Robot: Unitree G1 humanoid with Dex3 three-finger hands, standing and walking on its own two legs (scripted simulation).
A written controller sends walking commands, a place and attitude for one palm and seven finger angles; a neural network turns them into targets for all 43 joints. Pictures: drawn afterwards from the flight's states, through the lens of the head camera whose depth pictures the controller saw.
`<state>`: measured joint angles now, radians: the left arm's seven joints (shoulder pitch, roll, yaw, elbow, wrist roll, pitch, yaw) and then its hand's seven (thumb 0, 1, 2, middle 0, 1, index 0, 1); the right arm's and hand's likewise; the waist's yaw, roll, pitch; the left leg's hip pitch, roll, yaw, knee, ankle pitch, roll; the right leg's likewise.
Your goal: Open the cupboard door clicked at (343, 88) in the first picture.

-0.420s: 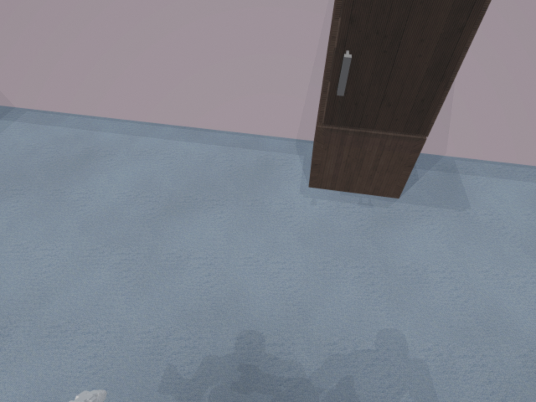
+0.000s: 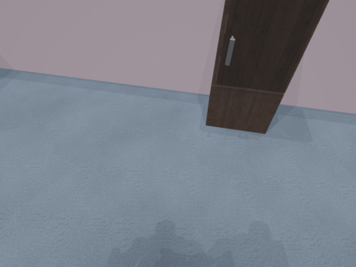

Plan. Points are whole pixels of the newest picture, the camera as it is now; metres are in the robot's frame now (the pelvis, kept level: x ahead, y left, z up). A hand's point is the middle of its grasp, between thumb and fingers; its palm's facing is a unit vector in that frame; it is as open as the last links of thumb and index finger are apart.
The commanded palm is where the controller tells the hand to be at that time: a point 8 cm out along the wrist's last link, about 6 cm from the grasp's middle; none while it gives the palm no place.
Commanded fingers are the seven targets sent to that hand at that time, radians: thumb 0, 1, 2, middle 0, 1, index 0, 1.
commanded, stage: stand and wait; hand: left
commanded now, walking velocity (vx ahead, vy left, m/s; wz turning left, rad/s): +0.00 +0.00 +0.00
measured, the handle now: (229, 50) +1.24 -0.22 -0.10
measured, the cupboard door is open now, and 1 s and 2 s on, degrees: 0 0 0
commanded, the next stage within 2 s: look at it before walking up in 0.40 s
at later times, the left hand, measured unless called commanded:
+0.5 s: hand out of the picture +0.07 +0.25 -0.15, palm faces -0.02 -0.94 -0.33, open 7.4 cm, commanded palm none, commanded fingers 0.00 0.90 0.90 -0.20 -0.30 -0.20 -0.30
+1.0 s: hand out of the picture +0.06 +0.25 -0.16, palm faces -0.02 -0.94 -0.33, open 7.4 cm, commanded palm none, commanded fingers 0.00 0.90 0.90 -0.20 -0.30 -0.20 -0.30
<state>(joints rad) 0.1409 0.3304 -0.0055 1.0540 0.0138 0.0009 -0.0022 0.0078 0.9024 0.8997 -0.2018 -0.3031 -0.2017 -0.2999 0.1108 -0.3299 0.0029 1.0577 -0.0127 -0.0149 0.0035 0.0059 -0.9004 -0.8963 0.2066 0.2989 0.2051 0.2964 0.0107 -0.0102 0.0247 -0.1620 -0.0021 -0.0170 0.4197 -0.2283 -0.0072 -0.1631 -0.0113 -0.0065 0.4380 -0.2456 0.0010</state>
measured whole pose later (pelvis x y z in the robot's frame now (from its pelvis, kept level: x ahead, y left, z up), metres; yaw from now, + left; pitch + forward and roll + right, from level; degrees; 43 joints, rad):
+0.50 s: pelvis -0.01 +0.00 +0.00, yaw +0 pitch -2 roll +0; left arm 0.13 0.34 0.00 1.09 0.01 0.00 0.00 0.01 0.90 0.90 -0.20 -0.30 -0.20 -0.30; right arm 0.13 -0.34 0.01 1.11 -0.01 -0.01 0.01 0.01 -0.90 -0.90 0.21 0.30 0.20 0.30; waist 0.00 -0.01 0.03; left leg -0.15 0.00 -0.02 0.38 -0.19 -0.01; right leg -0.15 -0.01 -0.01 0.39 -0.21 0.00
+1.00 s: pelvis -0.01 +0.00 +0.00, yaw +0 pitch -2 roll +0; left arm 0.14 0.34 -0.01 1.09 0.01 0.00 0.00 0.01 0.90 0.90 -0.20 -0.30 -0.20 -0.30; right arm 0.12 -0.34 0.01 1.11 -0.01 -0.02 0.01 0.01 -0.90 -0.90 0.21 0.30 0.20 0.30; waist 0.01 -0.01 0.03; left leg -0.14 0.00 -0.02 0.36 -0.19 -0.01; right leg -0.14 -0.01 -0.01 0.37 -0.20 0.00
